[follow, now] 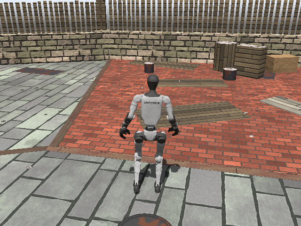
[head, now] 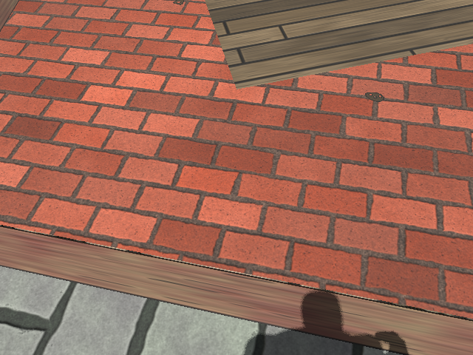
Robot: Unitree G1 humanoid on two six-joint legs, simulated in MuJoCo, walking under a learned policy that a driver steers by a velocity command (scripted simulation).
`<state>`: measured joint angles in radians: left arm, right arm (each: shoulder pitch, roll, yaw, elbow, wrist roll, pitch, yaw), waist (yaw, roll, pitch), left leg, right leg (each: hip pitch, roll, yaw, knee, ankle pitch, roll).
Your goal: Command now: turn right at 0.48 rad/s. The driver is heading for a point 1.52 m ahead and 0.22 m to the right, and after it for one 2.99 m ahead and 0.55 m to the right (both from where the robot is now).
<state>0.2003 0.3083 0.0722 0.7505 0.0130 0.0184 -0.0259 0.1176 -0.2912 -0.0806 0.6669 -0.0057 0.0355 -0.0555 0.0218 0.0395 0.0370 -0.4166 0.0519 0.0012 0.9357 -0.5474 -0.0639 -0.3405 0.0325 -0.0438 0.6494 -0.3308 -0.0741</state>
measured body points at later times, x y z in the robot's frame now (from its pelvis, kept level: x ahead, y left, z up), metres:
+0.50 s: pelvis +0.01 +0.03 +0.01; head +0.04 +0.03 +0.46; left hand +0.25 +0.26 -0.08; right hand +0.08 -0.29 -0.07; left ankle +0.05 +0.14 -0.73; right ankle +0.00 -0.08 -0.71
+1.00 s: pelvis -0.01 +0.00 +0.01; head -0.01 -0.01 +0.46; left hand +0.22 +0.17 -0.09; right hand +0.00 -0.29 -0.11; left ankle +0.05 +0.15 -0.72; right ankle -0.07 -0.10 -0.72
